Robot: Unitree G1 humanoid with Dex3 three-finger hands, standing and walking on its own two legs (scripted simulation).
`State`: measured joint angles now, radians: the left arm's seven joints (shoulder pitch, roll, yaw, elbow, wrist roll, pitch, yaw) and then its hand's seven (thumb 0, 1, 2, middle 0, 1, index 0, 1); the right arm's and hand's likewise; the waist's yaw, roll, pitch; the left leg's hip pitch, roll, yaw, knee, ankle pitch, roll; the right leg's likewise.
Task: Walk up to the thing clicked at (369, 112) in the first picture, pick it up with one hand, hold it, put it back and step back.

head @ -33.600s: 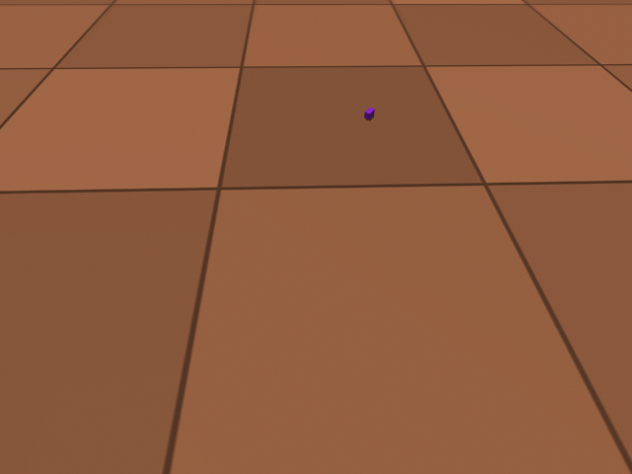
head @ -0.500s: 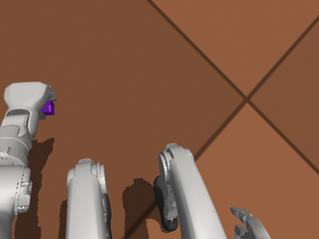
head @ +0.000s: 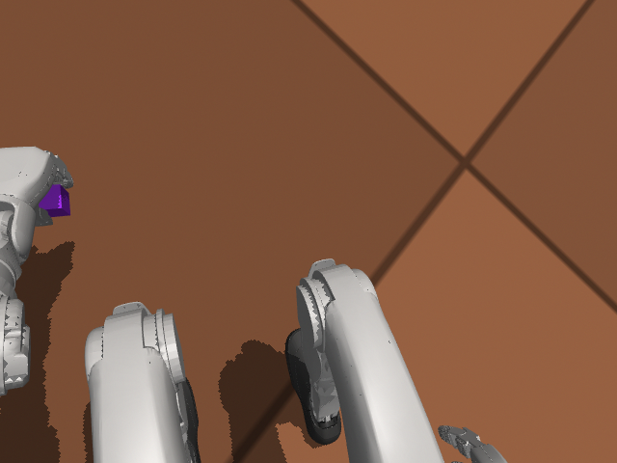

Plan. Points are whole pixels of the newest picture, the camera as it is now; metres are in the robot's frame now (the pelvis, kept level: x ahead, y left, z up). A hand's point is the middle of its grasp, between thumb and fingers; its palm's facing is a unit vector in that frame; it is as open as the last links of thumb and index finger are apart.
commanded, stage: crouch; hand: left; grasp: from above
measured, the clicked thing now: (37, 202) +0.49 +0.26 -0.20
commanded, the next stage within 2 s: lower in 0.20 s
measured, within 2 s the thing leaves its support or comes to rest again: rests again in 1.82 s
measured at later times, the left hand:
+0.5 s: hand (37, 210) +0.48 +0.26 -0.21, palm faces -0.49 -0.03 -0.87, open 6.3 cm
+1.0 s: hand (56, 215) +0.48 +0.25 -0.26, palm faces -0.48 -0.04 -0.88, open 6.3 cm
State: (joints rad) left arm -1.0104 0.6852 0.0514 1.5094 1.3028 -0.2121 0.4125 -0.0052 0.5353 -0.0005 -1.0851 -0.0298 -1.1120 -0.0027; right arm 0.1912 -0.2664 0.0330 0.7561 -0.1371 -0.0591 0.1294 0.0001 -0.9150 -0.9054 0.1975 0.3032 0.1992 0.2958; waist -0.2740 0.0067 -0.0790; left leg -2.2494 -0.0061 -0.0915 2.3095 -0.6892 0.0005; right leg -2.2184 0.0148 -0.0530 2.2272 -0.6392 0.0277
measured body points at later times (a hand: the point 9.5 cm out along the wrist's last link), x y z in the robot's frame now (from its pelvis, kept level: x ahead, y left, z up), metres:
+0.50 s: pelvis +0.01 +0.00 -0.02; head +0.26 +0.06 +0.35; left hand +0.50 +0.26 -0.16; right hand +0.04 -0.28 -0.12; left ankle +0.08 +0.12 -0.33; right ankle +0.11 -0.12 -0.33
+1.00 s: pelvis +0.01 +0.00 -0.05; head +0.27 +0.07 +0.31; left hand +0.51 +0.25 -0.21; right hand +0.01 -0.26 -0.13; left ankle +0.08 +0.12 -0.33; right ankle +0.11 -0.12 -0.32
